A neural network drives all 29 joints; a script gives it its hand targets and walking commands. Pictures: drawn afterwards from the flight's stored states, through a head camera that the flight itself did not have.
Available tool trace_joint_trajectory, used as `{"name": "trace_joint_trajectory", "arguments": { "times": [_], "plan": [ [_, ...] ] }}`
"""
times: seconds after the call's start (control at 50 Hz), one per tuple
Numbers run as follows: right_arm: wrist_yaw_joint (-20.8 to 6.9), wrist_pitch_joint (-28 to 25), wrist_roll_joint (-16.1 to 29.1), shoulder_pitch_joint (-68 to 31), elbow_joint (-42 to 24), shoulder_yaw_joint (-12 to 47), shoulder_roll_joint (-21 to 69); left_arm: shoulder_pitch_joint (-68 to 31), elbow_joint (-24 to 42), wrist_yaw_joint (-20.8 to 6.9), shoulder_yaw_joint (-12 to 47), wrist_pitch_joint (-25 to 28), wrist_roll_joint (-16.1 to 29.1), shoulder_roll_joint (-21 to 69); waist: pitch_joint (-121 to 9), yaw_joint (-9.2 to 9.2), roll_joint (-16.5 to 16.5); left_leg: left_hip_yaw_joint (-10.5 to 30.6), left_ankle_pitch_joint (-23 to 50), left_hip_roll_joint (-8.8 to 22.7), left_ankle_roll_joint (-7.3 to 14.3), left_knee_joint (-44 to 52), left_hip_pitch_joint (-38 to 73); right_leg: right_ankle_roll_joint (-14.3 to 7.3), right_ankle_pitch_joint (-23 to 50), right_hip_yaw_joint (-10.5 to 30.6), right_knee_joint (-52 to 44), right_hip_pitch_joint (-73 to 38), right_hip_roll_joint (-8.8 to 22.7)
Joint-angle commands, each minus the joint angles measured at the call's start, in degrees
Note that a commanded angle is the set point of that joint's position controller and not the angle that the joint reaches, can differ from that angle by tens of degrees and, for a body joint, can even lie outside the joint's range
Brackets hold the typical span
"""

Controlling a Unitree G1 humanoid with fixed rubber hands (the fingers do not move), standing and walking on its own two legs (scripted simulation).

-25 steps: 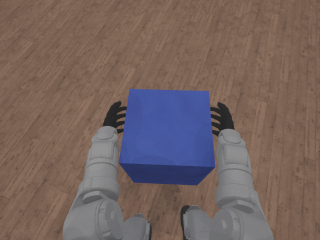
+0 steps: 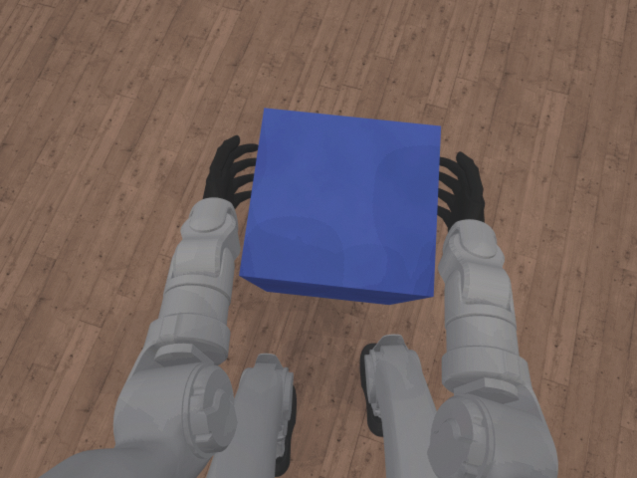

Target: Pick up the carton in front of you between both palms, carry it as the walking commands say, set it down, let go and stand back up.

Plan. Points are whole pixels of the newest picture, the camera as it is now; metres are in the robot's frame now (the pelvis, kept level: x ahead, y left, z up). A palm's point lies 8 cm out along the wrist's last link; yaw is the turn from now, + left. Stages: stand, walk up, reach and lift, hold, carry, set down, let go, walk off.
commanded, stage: set down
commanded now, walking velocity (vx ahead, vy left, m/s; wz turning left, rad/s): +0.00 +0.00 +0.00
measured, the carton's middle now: (337, 224) +0.43 -0.04 -0.16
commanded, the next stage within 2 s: none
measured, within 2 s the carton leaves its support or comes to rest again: neither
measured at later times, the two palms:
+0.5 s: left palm (264, 214) +0.48 +0.08 -0.23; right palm (444, 235) +0.43 -0.21 -0.24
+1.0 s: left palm (291, 221) +0.51 +0.05 -0.37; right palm (443, 238) +0.45 -0.25 -0.35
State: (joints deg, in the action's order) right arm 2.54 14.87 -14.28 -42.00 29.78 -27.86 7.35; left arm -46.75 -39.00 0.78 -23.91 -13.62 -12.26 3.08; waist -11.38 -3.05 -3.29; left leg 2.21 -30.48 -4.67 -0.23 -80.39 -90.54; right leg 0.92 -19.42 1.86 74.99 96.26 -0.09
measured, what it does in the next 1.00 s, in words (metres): lowers itself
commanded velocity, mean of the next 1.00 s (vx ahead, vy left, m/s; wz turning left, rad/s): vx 0.00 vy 0.00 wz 0.00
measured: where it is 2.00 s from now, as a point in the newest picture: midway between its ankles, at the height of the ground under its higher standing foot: (328, 424)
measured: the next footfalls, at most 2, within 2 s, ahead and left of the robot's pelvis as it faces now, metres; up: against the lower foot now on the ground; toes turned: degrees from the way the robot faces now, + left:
none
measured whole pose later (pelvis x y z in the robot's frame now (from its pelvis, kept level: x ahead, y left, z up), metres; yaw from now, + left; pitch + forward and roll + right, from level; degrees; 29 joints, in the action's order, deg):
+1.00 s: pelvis -0.04 +0.00 -0.21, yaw +2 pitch +44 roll +1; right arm 4.3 13.7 -3.4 -70.9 46.4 -25.5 -9.3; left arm -78.2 -56.5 9.0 -9.6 -12.0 -3.0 -9.7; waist 8.3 -9.6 -1.1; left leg 0.4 -37.4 -6.8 -1.4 -122.2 -129.1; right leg 2.0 -22.9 2.5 114.6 135.9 -0.3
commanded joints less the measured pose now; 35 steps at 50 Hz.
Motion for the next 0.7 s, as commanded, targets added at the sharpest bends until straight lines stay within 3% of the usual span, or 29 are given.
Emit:
{"name": "trace_joint_trajectory", "arguments": {
  "times": [0.0,0.1,0.28,0.52,0.68],
  "plan": [
    [-12.9,-0.3,5.0,-35.2,6.0,30.3,47.4,-33.2,-3.0,-10.9,28.3,0.9,5.4,53.5,-47.9,-2.36,0.5,-0.6,12.4,-6.3,-1.3,6.1,4.3,-0.1,13.8,-3.1,3.8,-33.3,-7.6],
    [-12.5,-0.7,6.1,-38.5,6.6,29.5,45.4,-37.9,-2.7,-8.9,29.3,1.6,6.9,52.3,-51.6,-3.95,0.4,-1.1,11.9,-7.0,-1.7,1.1,1.6,0.4,13.9,-4.0,9.0,-29.1,-7.6],
    [-12.4,0.0,9.3,-45.5,5.9,29.8,43.0,-46.5,-1.8,-6.6,31.2,1.6,9.3,49.6,-56.8,-4.98,-0.9,-3.2,9.6,-7.7,-1.9,-7.0,-3.1,1.2,13.3,-4.9,16.7,-24.4,-7.5],
    [-11.9,0.2,10.0,-54.0,7.0,28.0,39.5,-54.8,-6.3,-7.0,28.6,1.8,9.8,44.5,-54.4,-6.03,1.0,-4.9,5.5,-7.7,-0.8,-16.3,-14.8,2.1,12.1,-5.1,24.6,-19.8,-6.5],
    [-11.6,-1.1,11.9,-58.8,8.0,27.9,36.0,-59.4,-8.6,-7.4,29.5,2.8,11.7,41.1,-52.7,-6.87,0.6,-5.3,4.7,-6.9,-0.3,-22.3,-19.4,2.4,12.2,-5.0,29.9,-17.8,-5.4]
  ]
}}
